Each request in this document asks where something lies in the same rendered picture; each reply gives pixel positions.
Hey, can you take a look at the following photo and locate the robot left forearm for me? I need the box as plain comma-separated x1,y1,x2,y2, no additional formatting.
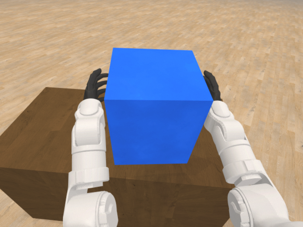
63,98,109,227

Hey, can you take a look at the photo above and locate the right robot hand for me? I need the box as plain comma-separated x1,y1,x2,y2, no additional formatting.
203,70,221,101

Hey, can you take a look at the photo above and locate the robot right forearm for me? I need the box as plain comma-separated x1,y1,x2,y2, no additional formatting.
204,101,289,217

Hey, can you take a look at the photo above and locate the robot left upper arm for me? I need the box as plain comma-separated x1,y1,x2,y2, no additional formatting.
63,191,118,227

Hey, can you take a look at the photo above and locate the robot right upper arm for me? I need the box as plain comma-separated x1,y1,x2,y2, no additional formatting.
228,183,303,227

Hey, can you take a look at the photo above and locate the pedestal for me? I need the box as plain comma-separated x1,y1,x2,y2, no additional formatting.
0,87,235,227

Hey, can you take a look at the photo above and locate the left robot hand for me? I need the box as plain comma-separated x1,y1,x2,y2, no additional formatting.
83,68,108,102

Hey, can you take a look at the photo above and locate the carton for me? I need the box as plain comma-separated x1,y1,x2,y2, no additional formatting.
104,48,213,165

